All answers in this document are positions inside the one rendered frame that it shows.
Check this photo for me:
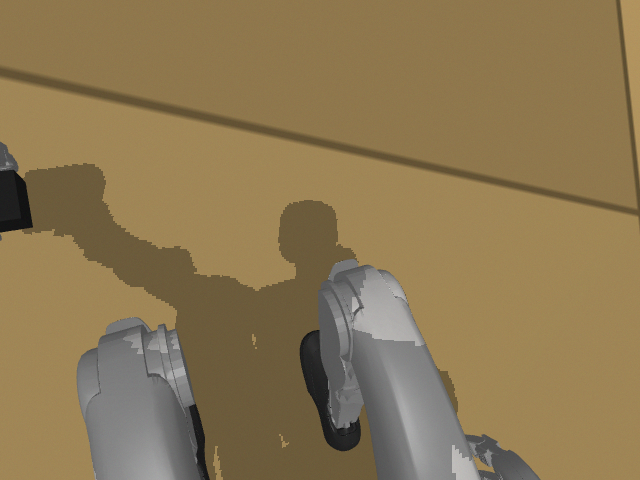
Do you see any left robot foot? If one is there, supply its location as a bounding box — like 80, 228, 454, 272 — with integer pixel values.
189, 403, 210, 480

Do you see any left robot hand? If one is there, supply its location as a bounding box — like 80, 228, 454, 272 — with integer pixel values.
0, 142, 19, 241

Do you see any right robot foot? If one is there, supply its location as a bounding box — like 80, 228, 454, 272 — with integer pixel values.
300, 330, 361, 451

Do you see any small box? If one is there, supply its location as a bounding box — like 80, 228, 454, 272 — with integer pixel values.
0, 170, 33, 233

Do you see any right robot hand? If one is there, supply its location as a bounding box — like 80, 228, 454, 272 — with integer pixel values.
465, 434, 541, 480

